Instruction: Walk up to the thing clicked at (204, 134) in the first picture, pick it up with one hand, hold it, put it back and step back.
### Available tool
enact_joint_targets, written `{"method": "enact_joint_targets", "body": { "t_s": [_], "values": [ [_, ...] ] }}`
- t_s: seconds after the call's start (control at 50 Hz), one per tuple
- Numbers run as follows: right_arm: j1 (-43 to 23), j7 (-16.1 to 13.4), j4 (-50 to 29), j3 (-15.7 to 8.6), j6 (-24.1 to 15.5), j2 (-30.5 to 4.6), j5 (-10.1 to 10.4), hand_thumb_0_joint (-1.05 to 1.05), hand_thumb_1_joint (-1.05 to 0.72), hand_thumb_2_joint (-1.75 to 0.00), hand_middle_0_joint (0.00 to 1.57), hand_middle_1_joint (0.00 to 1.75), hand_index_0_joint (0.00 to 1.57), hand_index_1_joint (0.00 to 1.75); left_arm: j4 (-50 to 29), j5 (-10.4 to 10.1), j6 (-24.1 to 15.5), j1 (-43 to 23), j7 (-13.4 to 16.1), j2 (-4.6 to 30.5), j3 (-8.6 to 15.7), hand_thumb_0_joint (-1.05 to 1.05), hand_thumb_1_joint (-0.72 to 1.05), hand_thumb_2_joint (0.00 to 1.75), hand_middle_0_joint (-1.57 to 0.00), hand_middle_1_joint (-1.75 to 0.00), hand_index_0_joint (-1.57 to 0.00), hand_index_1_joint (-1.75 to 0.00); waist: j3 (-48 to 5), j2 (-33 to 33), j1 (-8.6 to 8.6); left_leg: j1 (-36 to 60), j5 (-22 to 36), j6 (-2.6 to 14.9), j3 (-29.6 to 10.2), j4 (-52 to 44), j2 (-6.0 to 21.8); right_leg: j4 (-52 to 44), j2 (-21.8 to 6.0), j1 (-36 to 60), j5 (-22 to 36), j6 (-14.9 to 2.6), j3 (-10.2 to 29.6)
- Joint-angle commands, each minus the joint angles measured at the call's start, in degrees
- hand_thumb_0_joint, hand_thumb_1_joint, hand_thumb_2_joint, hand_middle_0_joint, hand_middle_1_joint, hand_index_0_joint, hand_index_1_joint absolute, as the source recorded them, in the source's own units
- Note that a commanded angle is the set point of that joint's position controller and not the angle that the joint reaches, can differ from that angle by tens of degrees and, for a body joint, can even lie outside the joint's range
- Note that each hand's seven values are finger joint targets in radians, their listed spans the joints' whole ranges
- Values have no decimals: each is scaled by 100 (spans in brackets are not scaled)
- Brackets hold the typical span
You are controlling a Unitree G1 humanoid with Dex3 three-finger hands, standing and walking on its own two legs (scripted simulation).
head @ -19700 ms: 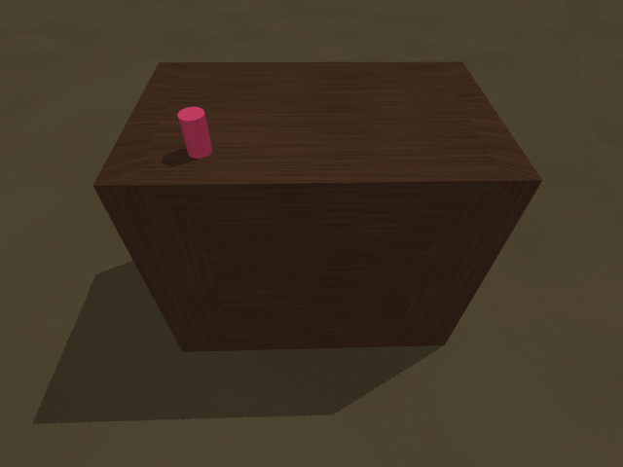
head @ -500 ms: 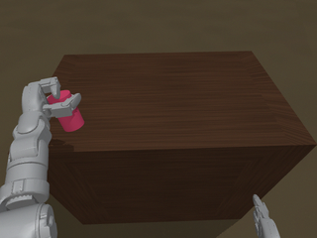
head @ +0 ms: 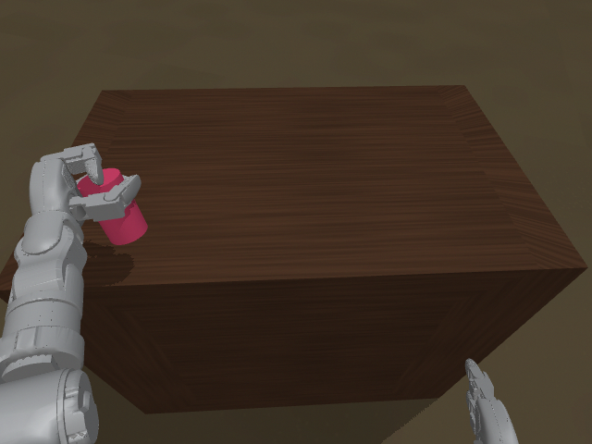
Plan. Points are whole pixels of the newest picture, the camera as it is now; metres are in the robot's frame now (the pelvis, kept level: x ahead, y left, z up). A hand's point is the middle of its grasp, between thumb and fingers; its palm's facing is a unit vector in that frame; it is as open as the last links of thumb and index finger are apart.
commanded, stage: lower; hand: left
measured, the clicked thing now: (114, 207) +0.43 +0.23 +0.10
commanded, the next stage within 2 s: loosen in 0.62 s
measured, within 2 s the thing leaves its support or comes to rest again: rests again in 1.36 s
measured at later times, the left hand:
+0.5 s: hand (124, 209) +0.44 +0.23 +0.08, palm faces +0.21 -0.98 +0.01, open 4.8 cm
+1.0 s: hand (123, 210) +0.45 +0.23 +0.07, palm faces +0.21 -0.98 +0.01, open 5.8 cm
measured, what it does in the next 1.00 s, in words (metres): stands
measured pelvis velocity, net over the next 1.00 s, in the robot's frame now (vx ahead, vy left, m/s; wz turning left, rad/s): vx -0.01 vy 0.00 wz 0.00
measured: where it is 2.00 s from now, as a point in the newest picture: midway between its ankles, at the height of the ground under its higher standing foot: outside the picture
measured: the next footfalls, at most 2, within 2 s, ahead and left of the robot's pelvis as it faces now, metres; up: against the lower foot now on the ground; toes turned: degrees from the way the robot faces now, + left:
none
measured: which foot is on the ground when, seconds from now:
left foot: down 0.00-1.00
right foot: down 0.00-1.00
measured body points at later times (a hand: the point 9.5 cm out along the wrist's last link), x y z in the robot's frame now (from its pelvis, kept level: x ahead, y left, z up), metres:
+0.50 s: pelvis -0.01 +0.00 -0.02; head +0.05 +0.01 +0.43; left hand +0.42 +0.28 +0.08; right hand +0.14 -0.26 -0.09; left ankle -0.04 +0.13 -0.72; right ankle +0.05 -0.14 -0.72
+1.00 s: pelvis -0.01 +0.00 -0.03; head +0.06 +0.01 +0.41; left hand +0.43 +0.28 +0.07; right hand +0.13 -0.25 -0.10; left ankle -0.04 +0.13 -0.72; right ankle +0.05 -0.14 -0.72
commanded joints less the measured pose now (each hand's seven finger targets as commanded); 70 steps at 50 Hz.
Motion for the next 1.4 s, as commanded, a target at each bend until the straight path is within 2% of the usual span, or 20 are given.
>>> {"method": "enact_joint_targets", "body": {
  "t_s": [0.0,0.04,0.08,0.12,0.16,0.22,0.32,0.36,0.38,0.44,0.46,0.48,0.54,0.58,0.72,0.98,1.06,1.3,1.36,1.38],
  "values": [
    [-117,-24,-711,-205,-156,-576,2,0,53,-5,5,5,5,5,-1184,-106,-567,-2540,-9,1456,282,0,44,131,-143,-148,-144,-148,-1704,184,-16,-170,1852,127,247,-371,-165,-167,65,1509,1406,-176,-166],
    [-269,-34,-798,-424,-163,-826,-17,0,52,-6,5,5,5,5,-952,-90,-628,-2445,2,1395,276,0,40,129,-144,-148,-145,-148,-1828,146,-74,-10,1959,100,206,-314,-115,-50,108,1277,1391,-198,-207],
    [-223,9,-940,-238,-115,-659,-14,0,52,-6,5,5,5,5,-1054,-103,-757,-2580,-26,1358,218,0,42,130,-143,-148,-144,-148,-1809,219,-70,-112,1870,97,202,-255,-119,-9,105,1214,1306,-203,-201],
    [-442,-2,-1134,-450,-95,-912,-30,0,52,-6,5,5,5,5,-1418,-82,-923,-2934,-26,1618,311,0,39,130,-144,-149,-146,-149,-2289,373,-70,40,2060,47,156,-160,-77,126,113,1181,1386,-228,-199],
    [-327,12,-992,-232,-21,-653,-31,0,51,-6,5,5,5,5,-1049,-84,-981,-2739,-50,1397,216,0,42,129,-143,-148,-145,-148,-2075,209,-64,-259,1892,82,167,-98,-96,181,97,1216,1308,-214,-188],
    [-421,-16,-1371,-399,-6,-900,-53,0,51,-6,5,5,5,5,-1379,-65,-1157,-3087,-41,1549,260,0,39,129,-142,-147,-144,-148,-2643,338,-147,-95,2034,50,144,52,-62,335,99,1147,1395,-233,-182],
    [15,25,-1039,-301,131,-735,-77,0,52,-6,5,5,5,5,-636,-47,-1272,-2536,-17,1543,364,0,43,130,-143,-149,-145,-149,-2075,296,-147,-551,1818,28,123,187,-62,456,113,695,1108,-252,-195],
    [-175,45,-1627,-360,110,-858,-72,0,52,-6,5,5,5,5,-1229,-55,-1384,-2913,-35,1636,357,0,43,130,-140,-147,-142,-147,-2627,466,-136,-378,1917,19,146,261,-70,542,97,841,1237,-268,-169],
    [149,41,-1188,-444,171,-890,-99,0,51,-6,5,5,5,5,-390,-34,-1320,-2343,-31,1594,442,0,44,130,-142,-148,-143,-148,-2207,275,-216,-645,1920,23,121,327,-59,581,103,679,1233,-260,-178],
    [-192,93,-1693,-259,155,-714,-94,0,51,-6,5,5,5,5,-1154,-70,-1467,-2962,-59,1495,299,0,44,130,-141,-147,-143,-147,-2678,552,-129,-496,1915,24,150,416,-79,649,100,730,1208,-269,-163],
    [203,69,-1294,-399,233,-862,-109,0,51,-6,5,5,5,5,-346,-29,-1390,-2300,-16,1778,614,0,46,132,-143,-149,-144,-149,-2277,158,-149,-931,1724,46,142,414,-74,667,90,759,1145,-258,-148],
    [-62,89,-1762,-291,216,-768,-88,0,52,-6,5,5,5,5,-1127,-23,-1472,-2780,-60,1625,373,0,44,131,-141,-148,-143,-148,-2616,394,-122,-774,1702,50,159,422,-92,660,79,830,1175,-257,-124],
    [199,100,-1414,-295,294,-736,-119,0,52,-6,5,5,5,5,-265,23,-1427,-2337,-56,1469,375,0,44,131,-141,-147,-142,-148,-2034,214,-217,-1112,1446,67,167,473,-86,689,86,447,904,-257,-120],
    [-144,106,-1896,-340,271,-860,-129,0,53,-5,5,5,5,5,-549,32,-1478,-2669,-74,1475,313,0,47,132,-143,-148,-144,-148,-2396,295,-160,-918,1503,35,129,481,-73,722,100,436,877,-277,-150],
    [348,143,-1786,-266,407,-742,-129,0,54,-5,5,5,5,5,62,57,-1449,-2215,-182,1377,323,0,46,124,-147,-145,-149,-144,-2009,-63,-235,-1490,1097,142,202,637,-140,771,80,291,723,-221,-88],
    [446,135,-2201,-288,497,-791,-123,0,52,-5,5,5,5,5,-137,56,-1426,-2454,-130,1527,391,0,-23,45,-82,-68,-83,-67,-2348,126,-195,-1378,932,106,199,669,-149,863,99,287,458,-235,-96],
    [424,131,-2223,-358,508,-840,-132,0,51,-5,5,5,5,5,-947,39,-1532,-2892,-70,1711,445,0,-30,37,-70,-55,-70,-55,-2730,500,-157,-1016,1336,19,146,703,-95,945,122,278,684,-283,-132],
    [454,142,-2214,-265,588,-715,-112,0,53,-5,5,5,5,5,-693,11,-1435,-2114,-116,1379,381,0,-47,15,-27,-21,-27,-21,-2500,243,-189,-1097,1906,43,145,777,-73,1028,125,477,1277,-275,-123],
    [456,114,-2477,-455,598,-967,-98,0,53,-5,5,5,5,5,-1157,29,-1477,-2493,-60,1847,614,0,-52,13,-16,-16,-17,-15,-2795,294,-183,-1050,1948,29,173,737,-92,1053,98,790,1457,-276,-85],
    [472,140,-2441,-237,620,-733,-90,0,54,-5,5,5,5,5,-1063,64,-1442,-2380,-55,1789,554,0,-53,9,-13,-12,-14,-11,-2601,427,-123,-938,1914,15,165,712,-93,1016,108,624,1274,-281,-110]
  ]
}}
